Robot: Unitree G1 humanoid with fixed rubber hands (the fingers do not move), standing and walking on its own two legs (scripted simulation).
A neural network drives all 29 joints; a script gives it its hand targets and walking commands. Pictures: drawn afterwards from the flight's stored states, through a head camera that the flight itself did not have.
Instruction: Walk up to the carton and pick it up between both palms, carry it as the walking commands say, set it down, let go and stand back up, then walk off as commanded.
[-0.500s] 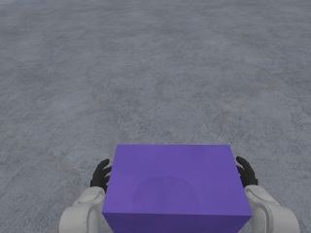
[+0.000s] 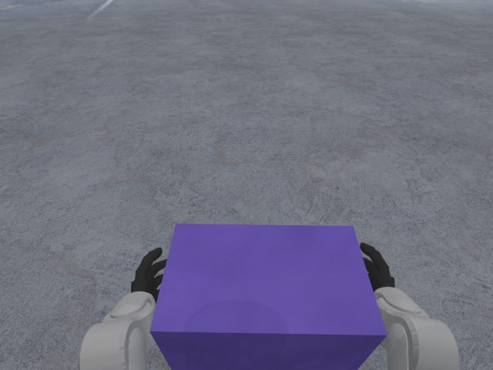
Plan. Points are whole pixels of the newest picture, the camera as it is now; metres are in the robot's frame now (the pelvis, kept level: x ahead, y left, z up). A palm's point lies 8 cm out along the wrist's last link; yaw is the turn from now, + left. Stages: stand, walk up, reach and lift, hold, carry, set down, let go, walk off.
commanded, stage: carry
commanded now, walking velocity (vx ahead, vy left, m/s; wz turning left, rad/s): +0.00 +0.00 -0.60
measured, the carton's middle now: (261, 319) +0.22 +0.01 +0.04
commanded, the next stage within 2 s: none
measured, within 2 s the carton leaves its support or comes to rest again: neither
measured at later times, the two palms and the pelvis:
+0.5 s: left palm (172, 347) +0.16 +0.12 +0.08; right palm out of the picture +0.11 -0.20 +0.09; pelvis -0.09 +0.01 +0.01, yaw -15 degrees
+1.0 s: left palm out of the picture +0.12 +0.01 +0.07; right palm out of the picture -0.06 -0.26 +0.08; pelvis -0.16 +0.01 +0.00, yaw -32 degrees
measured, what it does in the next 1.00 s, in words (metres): walks backwards, turning right: right foot, then left foot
